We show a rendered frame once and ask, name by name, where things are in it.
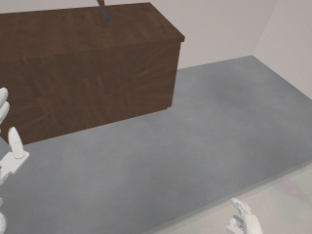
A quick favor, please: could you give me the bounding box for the robot right hand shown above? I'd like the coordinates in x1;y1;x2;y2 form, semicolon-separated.
226;198;263;234

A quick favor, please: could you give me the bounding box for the robot left hand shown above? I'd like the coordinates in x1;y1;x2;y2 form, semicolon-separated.
0;88;29;186

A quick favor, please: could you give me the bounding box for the tap lever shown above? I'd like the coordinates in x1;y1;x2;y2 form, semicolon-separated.
100;9;110;23

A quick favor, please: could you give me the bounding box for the counter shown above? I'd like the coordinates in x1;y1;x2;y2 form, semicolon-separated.
0;0;185;145

